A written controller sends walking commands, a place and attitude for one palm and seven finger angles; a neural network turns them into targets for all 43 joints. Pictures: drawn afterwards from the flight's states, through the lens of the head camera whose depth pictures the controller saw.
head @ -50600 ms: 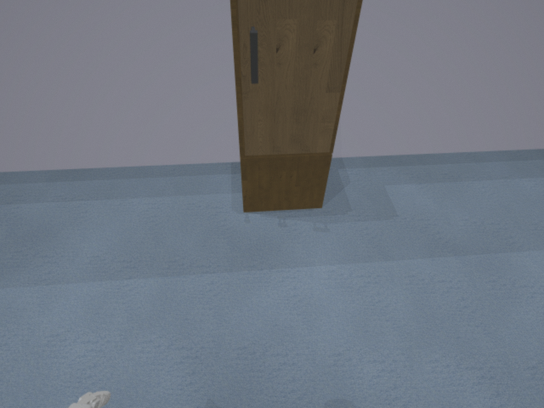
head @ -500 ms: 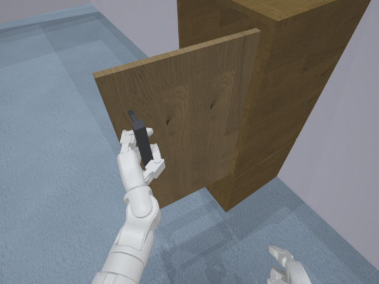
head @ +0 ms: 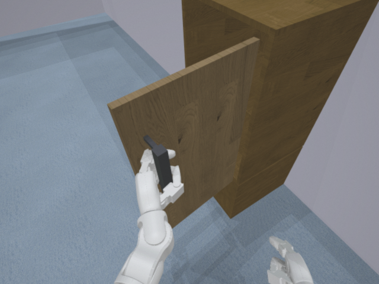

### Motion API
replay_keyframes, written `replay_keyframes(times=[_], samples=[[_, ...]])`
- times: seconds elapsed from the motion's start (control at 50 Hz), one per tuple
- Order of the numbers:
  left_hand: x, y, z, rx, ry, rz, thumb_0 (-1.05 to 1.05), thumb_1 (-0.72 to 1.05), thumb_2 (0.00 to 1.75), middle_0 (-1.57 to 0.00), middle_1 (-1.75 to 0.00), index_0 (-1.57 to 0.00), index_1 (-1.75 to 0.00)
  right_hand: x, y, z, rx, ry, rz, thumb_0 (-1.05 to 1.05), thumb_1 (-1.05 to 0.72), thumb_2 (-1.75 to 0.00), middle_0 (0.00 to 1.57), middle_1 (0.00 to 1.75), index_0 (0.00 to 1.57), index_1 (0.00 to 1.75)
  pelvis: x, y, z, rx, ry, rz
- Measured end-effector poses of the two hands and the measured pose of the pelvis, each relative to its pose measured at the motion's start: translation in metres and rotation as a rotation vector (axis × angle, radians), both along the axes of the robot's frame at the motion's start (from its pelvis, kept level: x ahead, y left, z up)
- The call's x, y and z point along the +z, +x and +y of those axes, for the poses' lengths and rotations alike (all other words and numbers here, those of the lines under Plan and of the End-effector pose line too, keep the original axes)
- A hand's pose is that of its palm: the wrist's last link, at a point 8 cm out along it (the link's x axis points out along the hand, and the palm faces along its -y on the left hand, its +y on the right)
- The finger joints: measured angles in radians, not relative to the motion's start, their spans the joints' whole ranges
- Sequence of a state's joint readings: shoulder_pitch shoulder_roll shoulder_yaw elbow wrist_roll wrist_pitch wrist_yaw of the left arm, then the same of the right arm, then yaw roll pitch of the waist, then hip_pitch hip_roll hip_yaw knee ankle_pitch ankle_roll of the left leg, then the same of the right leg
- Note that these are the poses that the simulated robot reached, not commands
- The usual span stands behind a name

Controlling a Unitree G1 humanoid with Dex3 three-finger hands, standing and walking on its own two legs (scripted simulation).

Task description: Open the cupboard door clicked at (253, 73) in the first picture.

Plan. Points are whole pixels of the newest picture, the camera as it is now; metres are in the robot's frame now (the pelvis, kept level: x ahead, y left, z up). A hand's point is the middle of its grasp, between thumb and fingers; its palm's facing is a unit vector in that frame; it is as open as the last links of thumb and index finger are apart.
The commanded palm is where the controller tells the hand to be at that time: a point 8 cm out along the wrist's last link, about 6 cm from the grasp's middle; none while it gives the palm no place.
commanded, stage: open thumb and fingers to let go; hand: left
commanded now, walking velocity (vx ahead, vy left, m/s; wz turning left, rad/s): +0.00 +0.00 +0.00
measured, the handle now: (159, 167) +0.34 +0.08 +0.07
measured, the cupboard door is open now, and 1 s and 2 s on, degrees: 97 100 100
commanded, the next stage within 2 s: slide the hand sideways off the handle in 0.70 s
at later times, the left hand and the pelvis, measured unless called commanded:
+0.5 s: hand (174, 181) +0.31 +0.05 +0.07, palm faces +0.24 -0.97 -0.04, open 13.8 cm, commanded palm +0.26 +0.06 +0.07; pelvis +0.00 +0.02 -0.01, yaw +0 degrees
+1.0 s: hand (176, 202) +0.27 +0.04 +0.06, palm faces -0.20 -0.98 -0.05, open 16.2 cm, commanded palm +0.26 +0.07 +0.07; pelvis -0.02 +0.02 -0.01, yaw +0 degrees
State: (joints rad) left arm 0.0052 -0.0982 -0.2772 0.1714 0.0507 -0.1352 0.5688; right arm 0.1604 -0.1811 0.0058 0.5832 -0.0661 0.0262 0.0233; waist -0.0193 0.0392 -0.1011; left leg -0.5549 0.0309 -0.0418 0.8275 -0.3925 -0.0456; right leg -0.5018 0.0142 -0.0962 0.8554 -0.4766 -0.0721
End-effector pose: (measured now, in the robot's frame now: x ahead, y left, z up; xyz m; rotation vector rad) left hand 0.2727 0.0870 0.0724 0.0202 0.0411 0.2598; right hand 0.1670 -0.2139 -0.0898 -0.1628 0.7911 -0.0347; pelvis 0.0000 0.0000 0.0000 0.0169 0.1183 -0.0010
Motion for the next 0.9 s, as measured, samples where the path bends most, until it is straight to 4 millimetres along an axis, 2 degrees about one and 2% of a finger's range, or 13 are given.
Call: replay_keyframes(times=[0.08,0.18,0.36,0.46,0.6,0.82,0.9], samples=[[0.001,0.003,0.009,0.037,0.001,-0.006,0.0,0.56,0.75,-0.37,-1.32,-0.39,-1.32,0.0,0.008,0.007,0.024,0.014,-0.007,0.01,-0.9,-0.9,0.2,0.3,0.2,0.3,-0.001,0.0,0.0,0.003,0.003,0.016],[0.0,-0.001,0.014,0.031,0.009,-0.018,0.0,0.36,0.67,-0.36,-1.29,-0.37,-1.29,-0.003,0.008,0.012,0.033,0.028,-0.002,0.01,-0.9,-0.9,0.2,0.3,0.2,0.3,-0.002,0.001,0.003,0.008,0.001,0.021],[-0.004,0.004,0.008,-0.011,0.009,-0.018,0.0,-0.17,0.44,-0.32,-1.23,-0.32,-1.23,-0.012,-0.01,0.013,0.004,0.019,0.038,0.01,-0.9,-0.9,0.2,0.3,0.2,0.3,-0.006,-0.002,0.011,0.004,-0.006,0.026],[-0.005,0.008,0.006,-0.016,0.015,-0.011,-0.01,-0.37,0.36,-0.3,-1.14,-0.29,-1.14,-0.015,-0.019,0.013,-0.011,0.016,0.055,0.01,-0.9,-0.9,0.2,0.3,0.2,0.3,-0.007,-0.003,0.014,-0.001,-0.01,0.029],[-0.004,0.007,0.005,-0.024,0.021,-0.009,-0.01,-0.47,0.32,-0.25,-0.89,-0.24,-0.9,-0.015,-0.024,0.017,-0.012,0.026,0.048,0.01,-0.9,-0.9,0.2,0.3,0.2,0.3,-0.008,-0.006,0.017,-0.005,-0.013,0.028],[-0.004,-0.001,0.003,-0.044,0.022,-0.01,-0.02,-0.5,0.3,-0.38,-0.6,-0.34,-0.66,-0.012,-0.015,0.026,0.028,0.03,0.003,0.01,-0.9,-0.9,0.2,0.3,0.2,0.3,-0.01,-0.014,0.019,0.003,-0.018,0.019],[-0.006,-0.009,0.005,-0.234,0.05,-0.047,-0.02,-0.5,0.3,-0.35,-0.51,-0.27,-0.56,-0.009,-0.017,0.026,0.034,0.026,-0.001,0.01,-0.9,-0.9,0.2,0.3,0.2,0.3,-0.01,-0.018,0.018,0.009,-0.009,0.02]])
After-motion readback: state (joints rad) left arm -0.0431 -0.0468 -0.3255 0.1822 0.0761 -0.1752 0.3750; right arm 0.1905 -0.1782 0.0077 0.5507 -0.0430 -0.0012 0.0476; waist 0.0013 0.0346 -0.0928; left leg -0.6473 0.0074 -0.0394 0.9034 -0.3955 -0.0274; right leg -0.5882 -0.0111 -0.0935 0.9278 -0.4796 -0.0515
